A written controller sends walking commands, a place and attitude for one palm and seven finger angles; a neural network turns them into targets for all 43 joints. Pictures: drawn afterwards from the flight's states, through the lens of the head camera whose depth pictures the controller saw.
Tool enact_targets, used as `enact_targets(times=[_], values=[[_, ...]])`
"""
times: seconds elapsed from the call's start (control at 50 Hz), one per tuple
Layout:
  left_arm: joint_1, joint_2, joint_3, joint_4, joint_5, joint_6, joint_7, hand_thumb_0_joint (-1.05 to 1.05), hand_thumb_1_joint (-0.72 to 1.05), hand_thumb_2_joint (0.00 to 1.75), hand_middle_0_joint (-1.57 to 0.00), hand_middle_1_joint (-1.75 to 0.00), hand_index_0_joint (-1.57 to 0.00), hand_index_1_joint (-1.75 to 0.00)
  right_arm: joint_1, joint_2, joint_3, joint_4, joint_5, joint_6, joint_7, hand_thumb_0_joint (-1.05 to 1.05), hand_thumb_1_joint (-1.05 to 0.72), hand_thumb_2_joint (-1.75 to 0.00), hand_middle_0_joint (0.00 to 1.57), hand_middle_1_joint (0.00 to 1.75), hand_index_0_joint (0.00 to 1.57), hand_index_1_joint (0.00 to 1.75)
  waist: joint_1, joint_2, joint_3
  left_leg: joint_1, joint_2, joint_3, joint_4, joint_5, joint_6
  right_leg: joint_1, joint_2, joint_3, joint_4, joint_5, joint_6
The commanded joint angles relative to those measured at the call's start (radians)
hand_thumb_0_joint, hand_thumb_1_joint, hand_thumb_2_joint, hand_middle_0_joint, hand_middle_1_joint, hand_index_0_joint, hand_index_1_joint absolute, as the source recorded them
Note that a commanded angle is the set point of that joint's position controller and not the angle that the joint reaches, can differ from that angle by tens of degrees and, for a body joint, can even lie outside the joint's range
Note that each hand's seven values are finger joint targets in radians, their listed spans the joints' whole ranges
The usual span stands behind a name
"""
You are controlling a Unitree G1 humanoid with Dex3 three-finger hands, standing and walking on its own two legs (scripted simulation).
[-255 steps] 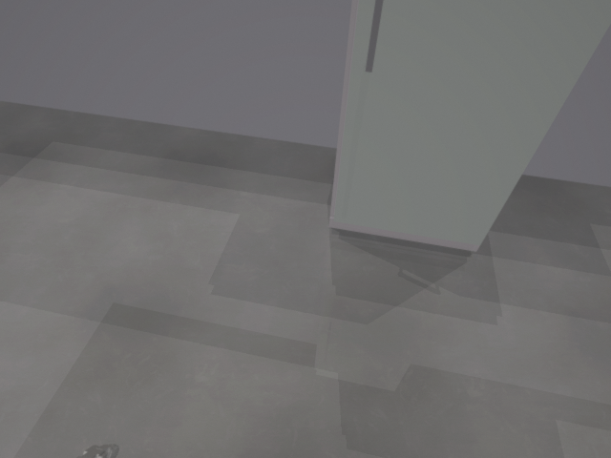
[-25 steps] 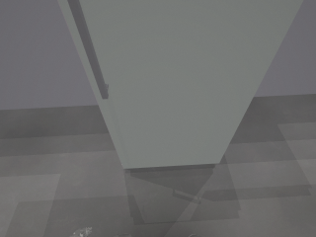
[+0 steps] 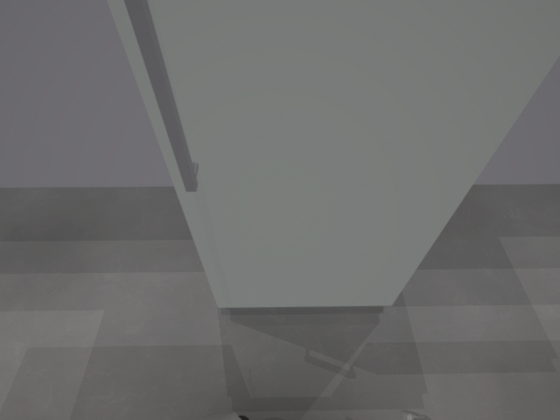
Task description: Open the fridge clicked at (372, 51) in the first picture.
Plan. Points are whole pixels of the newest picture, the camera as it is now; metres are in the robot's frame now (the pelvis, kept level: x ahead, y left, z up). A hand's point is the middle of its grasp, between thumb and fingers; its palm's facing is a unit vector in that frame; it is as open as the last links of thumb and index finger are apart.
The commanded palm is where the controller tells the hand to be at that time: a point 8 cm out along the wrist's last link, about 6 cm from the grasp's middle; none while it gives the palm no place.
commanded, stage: come to a stop and stand still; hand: left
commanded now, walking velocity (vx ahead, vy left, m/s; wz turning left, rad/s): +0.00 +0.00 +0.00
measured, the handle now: (158, 56) +0.49 +0.21 +0.25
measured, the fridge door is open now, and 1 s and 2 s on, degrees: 0 0 0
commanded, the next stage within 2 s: look again from close up in 1.88 s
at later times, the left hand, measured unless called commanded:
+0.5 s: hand out of the picture -0.04 +0.15 -0.17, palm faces +0.09 -0.98 -0.18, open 7.3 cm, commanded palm none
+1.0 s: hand out of the picture -0.10 +0.13 -0.17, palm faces +0.05 -0.99 -0.16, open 7.4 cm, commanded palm none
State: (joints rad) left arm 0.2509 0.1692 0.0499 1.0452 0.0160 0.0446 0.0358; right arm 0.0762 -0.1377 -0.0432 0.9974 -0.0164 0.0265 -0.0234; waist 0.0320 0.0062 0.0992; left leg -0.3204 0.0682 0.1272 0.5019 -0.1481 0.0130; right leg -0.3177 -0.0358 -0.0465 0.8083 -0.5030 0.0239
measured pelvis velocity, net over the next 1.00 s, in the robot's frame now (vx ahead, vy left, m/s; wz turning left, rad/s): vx -0.07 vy -0.02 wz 0.01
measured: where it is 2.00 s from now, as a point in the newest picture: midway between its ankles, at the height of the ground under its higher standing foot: outside the picture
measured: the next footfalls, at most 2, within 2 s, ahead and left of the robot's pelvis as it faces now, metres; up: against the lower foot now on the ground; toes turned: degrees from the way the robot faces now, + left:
right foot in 0.06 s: +0.04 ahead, -0.13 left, +0.00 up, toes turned -4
left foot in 0.36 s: -0.04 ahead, +0.10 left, +0.00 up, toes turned +4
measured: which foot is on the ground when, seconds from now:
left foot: down 0.00-0.06, up 0.08-0.34, down 0.36-1.00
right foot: up 0.00-0.04, down 0.06-1.00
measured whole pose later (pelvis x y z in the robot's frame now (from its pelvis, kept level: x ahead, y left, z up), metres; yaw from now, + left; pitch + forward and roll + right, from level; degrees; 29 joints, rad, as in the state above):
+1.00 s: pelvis -0.07 -0.02 +0.00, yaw +1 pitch +0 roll +0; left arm 0.34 0.10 0.00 1.14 0.02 -0.01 0.04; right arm 0.35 -0.13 -0.01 1.10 -0.01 0.01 -0.02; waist 0.00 0.01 0.02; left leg -0.22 0.03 0.05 0.53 -0.30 -0.01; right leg -0.32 -0.02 -0.08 0.48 -0.16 -0.02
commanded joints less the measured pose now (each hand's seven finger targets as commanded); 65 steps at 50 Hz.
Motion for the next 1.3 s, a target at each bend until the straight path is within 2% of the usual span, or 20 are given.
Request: enact_targets(times=[0.0,0.02,0.04,0.06,0.1,0.14,0.24,0.3,0.34,0.38,0.5,0.66,0.88,0.9,0.92,0.94,0.98,1.04,1.1,1.28], values=[[0.174,0.039,0.011,-0.025,0.006,-0.028,0.002,0.0,0.9,0.9,-0.2,-0.3,-0.2,-0.3,0.056,-0.184,-0.053,-0.037,0.0,-0.005,-0.005,0.0,-0.9,-0.9,0.2,0.3,0.2,0.3,0.006,0.09,-0.2,0.085,0.197,-0.158,-0.06,0.213,0.107,0.134,-0.011,-0.022,-0.291,0.231,-0.001],[0.181,0.08,0.013,-0.028,0.014,-0.033,0.005,0.0,0.9,0.9,-0.2,-0.3,-0.2,-0.3,0.058,-0.145,-0.05,-0.042,0.008,-0.001,0.001,0.0,-0.9,-0.9,0.2,0.3,0.2,0.3,0.007,-0.044,-0.156,0.005,0.117,-0.122,0.014,-0.004,0.049,0.155,-0.068,0.065,-0.45,0.302,-0.012],[0.12,0.153,0.017,-0.046,0.021,-0.039,0.005,0.0,0.9,0.9,-0.2,-0.3,-0.2,-0.3,0.07,-0.077,-0.038,-0.06,0.014,0.008,0.011,0.0,-0.9,-0.9,0.2,0.3,0.2,0.3,-0.024,-0.257,-0.087,-0.097,-0.001,-0.039,0.104,-0.248,-0.024,0.096,-0.251,0.274,-0.546,0.273,-0.086],[0.075,0.186,0.02,-0.071,0.015,-0.038,0.0,0.0,0.9,0.9,-0.2,-0.3,-0.2,-0.3,0.024,-0.088,-0.037,-0.07,0.009,0.019,0.017,0.0,-0.9,-0.9,0.2,0.3,0.2,0.3,0.0,-0.256,-0.058,-0.045,-0.03,-0.07,0.249,-0.336,-0.03,-0.06,-0.323,0.309,-0.617,0.177,-0.162],[0.001,0.148,0.016,-0.077,0.017,-0.039,0.004,0.0,0.9,0.9,-0.2,-0.3,-0.2,-0.3,0.029,-0.085,-0.036,-0.048,0.003,0.035,0.015,0.0,-0.9,-0.9,0.2,0.3,0.2,0.3,-0.021,-0.231,0.012,-0.043,-0.02,-0.138,0.417,-0.316,-0.01,-0.159,-0.278,0.311,-0.626,0.109,-0.189],[-0.023,0.13,0.008,-0.079,0.015,-0.044,0.0,0.0,0.9,0.9,-0.2,-0.3,-0.2,-0.3,0.1,-0.077,-0.032,-0.007,0.003,0.024,0.017,0.0,-0.9,-0.9,0.2,0.3,0.2,0.3,-0.047,-0.164,0.0,-0.059,-0.025,-0.123,0.454,-0.263,-0.014,-0.087,-0.213,0.202,-0.567,0.246,-0.168],[0.06,0.14,0.011,-0.036,0.01,-0.054,0.003,0.0,0.9,0.9,-0.2,-0.3,-0.2,-0.3,0.13,-0.061,-0.007,0.019,0.007,-0.001,0.004,0.0,-0.9,-0.9,0.2,0.3,0.2,0.3,-0.005,-0.117,-0.087,0.003,-0.02,-0.09,0.155,-0.279,-0.032,0.111,-0.216,0.195,-0.494,0.459,-0.19],[0.033,0.115,0.004,-0.01,-0.008,-0.056,0.003,0.0,0.9,0.9,-0.2,-0.3,-0.2,-0.3,0.232,-0.069,0.008,0.073,0.006,-0.023,-0.006,0.0,-0.9,-0.9,0.2,0.3,0.2,0.3,-0.034,-0.05,-0.118,0.183,0.01,-0.136,-0.13,-0.06,-0.018,0.077,-0.157,0.159,-0.444,0.399,-0.113],[0.036,0.079,-0.006,-0.005,-0.01,-0.054,-0.002,0.0,0.9,0.9,-0.2,-0.3,-0.2,-0.3,0.212,-0.116,0.012,0.076,0.0,-0.034,-0.011,0.0,-0.9,-0.9,0.2,0.3,0.2,0.3,-0.004,0.051,-0.101,0.127,0.105,-0.214,-0.163,0.015,0.016,0.107,-0.073,0.09,-0.45,0.347,-0.047],[0.011,0.09,-0.007,0.017,-0.009,-0.047,-0.003,0.0,0.9,0.9,-0.2,-0.3,-0.2,-0.3,0.193,-0.112,0.015,0.094,0.002,-0.042,-0.012,0.0,-0.9,-0.9,0.2,0.3,0.2,0.3,0.002,0.144,-0.095,0.053,0.102,-0.218,-0.209,-0.008,0.014,0.196,-0.062,0.046,-0.417,0.377,-0.033],[0.037,0.083,-0.016,0.059,-0.004,-0.041,-0.007,0.0,0.9,0.9,-0.2,-0.3,-0.2,-0.3,0.24,-0.092,0.018,0.107,-0.001,-0.029,-0.01,0.0,-0.9,-0.9,0.2,0.3,0.2,0.3,-0.001,0.036,0.017,-0.022,0.05,-0.192,-0.267,-0.272,0.005,0.165,-0.065,0.073,-0.487,0.227,-0.028],[0.084,0.059,-0.012,0.06,0.001,-0.046,-0.003,0.0,0.9,0.9,-0.2,-0.3,-0.2,-0.3,0.32,-0.067,0.016,0.114,-0.003,-0.022,-0.008,0.0,-0.9,-0.9,0.2,0.3,0.2,0.3,-0.021,-0.047,0.021,0.003,0.017,-0.16,-0.214,-0.294,0.014,0.061,-0.07,0.109,-0.537,0.073,-0.025],[0.121,0.04,-0.016,0.074,0.0,-0.06,0.0,0.0,0.9,0.9,-0.2,-0.3,-0.2,-0.3,0.346,-0.051,0.021,0.12,0.003,-0.039,-0.012,0.0,-0.9,-0.9,0.2,0.3,0.2,0.3,-0.024,-0.012,-0.018,0.037,0.028,-0.156,-0.194,-0.199,0.015,0.074,-0.076,0.103,-0.506,0.187,-0.04],[0.204,0.066,-0.033,0.096,0.008,-0.072,0.039,0.0,0.9,0.9,-0.2,-0.3,-0.2,-0.3,0.216,-0.097,0.018,0.052,0.004,-0.051,0.003,0.0,-0.9,-0.9,0.2,0.3,0.2,0.3,0.017,0.048,-0.01,0.014,0.037,-0.073,-0.01,-0.158,-0.024,0.094,-0.107,0.097,-0.441,0.354,-0.044],[0.156,0.112,-0.026,0.055,0.003,-0.079,0.025,0.0,0.9,0.9,-0.2,-0.3,-0.2,-0.3,0.277,-0.046,0.022,0.025,0.0,-0.036,0.007,0.0,-0.9,-0.9,0.2,0.3,0.2,0.3,-0.037,0.042,-0.113,0.044,-0.041,-0.096,0.035,-0.259,-0.021,0.042,-0.155,0.2,-0.51,0.033,-0.084],[0.119,0.122,-0.019,0.031,0.007,-0.081,0.02,0.0,0.9,0.9,-0.2,-0.3,-0.2,-0.3,0.342,-0.038,0.024,0.034,-0.002,-0.039,0.009,0.0,-0.9,-0.9,0.2,0.3,0.2,0.3,-0.068,0.012,-0.141,0.103,-0.039,-0.093,0.03,-0.222,-0.008,-0.032,-0.165,0.209,-0.507,-0.05,-0.111],[0.077,0.091,-0.021,0.013,0.007,-0.08,0.01,0.0,0.9,0.9,-0.2,-0.3,-0.2,-0.3,0.411,-0.033,0.027,0.032,-0.007,-0.051,0.009,0.0,-0.9,-0.9,0.2,0.3,0.2,0.3,-0.081,0.057,-0.103,0.117,-0.014,-0.129,-0.051,-0.172,0.006,-0.084,-0.116,0.122,-0.429,0.018,-0.101],[0.106,0.04,-0.036,0.027,0.001,-0.078,0.001,0.0,0.9,0.9,-0.2,-0.3,-0.2,-0.3,0.349,-0.07,0.031,0.007,-0.002,-0.066,-0.002,0.0,-0.9,-0.9,0.2,0.3,0.2,0.3,-0.034,0.098,-0.013,-0.058,0.058,-0.227,-0.195,-0.183,0.033,0.066,-0.044,0.055,-0.345,0.242,-0.069],[0.104,0.043,-0.038,0.038,-0.002,-0.083,-0.002,0.0,0.9,0.9,-0.2,-0.3,-0.2,-0.3,0.343,-0.087,0.034,0.008,0.0,-0.073,-0.006,0.0,-0.9,-0.9,0.2,0.3,0.2,0.3,-0.029,0.006,-0.001,-0.038,0.041,-0.207,-0.197,-0.113,0.029,0.114,-0.059,0.06,-0.358,0.326,-0.068],[0.06,0.082,-0.028,0.021,-0.006,-0.083,0.0,0.0,0.9,0.9,-0.2,-0.3,-0.2,-0.3,0.333,-0.112,0.04,0.047,-0.002,-0.074,-0.009,0.0,-0.9,-0.9,0.2,0.3,0.2,0.3,-0.033,-0.018,-0.021,0.06,0.03,-0.172,-0.189,0.006,0.019,0.147,-0.077,0.07,-0.366,0.427,-0.07]])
